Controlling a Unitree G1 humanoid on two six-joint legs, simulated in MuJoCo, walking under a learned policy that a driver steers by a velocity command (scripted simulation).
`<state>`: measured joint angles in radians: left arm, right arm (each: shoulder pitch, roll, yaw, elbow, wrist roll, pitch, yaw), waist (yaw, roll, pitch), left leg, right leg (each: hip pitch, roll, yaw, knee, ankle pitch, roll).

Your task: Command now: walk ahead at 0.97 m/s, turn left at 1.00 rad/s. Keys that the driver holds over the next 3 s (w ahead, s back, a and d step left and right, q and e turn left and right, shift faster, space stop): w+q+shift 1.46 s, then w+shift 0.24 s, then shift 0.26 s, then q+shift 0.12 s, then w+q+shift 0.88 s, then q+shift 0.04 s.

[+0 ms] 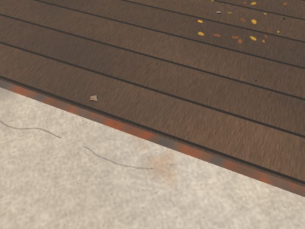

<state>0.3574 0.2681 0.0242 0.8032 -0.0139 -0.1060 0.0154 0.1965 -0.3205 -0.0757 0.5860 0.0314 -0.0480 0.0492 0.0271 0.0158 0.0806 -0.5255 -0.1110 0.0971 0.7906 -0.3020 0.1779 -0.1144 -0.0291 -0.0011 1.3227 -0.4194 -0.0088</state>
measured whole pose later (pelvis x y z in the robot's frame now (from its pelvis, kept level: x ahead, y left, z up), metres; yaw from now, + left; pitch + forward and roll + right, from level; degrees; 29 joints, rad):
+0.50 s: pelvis +0.45 -0.02 +0.03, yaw +30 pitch +0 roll -4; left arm 0.25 0.29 0.07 0.67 0.01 -0.09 0.00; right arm 0.26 -0.32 -0.06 0.67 0.04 -0.02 0.00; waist 0.02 0.04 0.07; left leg -0.49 0.02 -0.05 1.39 -0.36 0.06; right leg -0.28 0.00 -0.06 0.54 -0.25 0.03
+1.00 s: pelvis +0.77 +0.26 +0.04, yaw +59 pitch -2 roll -1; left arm 0.08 0.27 0.01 0.61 0.00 -0.14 0.00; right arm 0.43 -0.28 -0.07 0.72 0.02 -0.07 0.03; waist -0.05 -0.03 0.08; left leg -0.22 -0.18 -0.06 0.52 -0.26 0.17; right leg -0.55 -0.08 0.16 1.17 -0.31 0.02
